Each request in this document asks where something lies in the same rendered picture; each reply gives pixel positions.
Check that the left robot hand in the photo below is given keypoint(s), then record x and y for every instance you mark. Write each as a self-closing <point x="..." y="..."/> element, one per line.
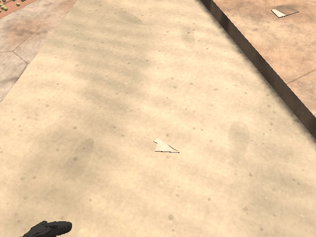
<point x="49" y="229"/>

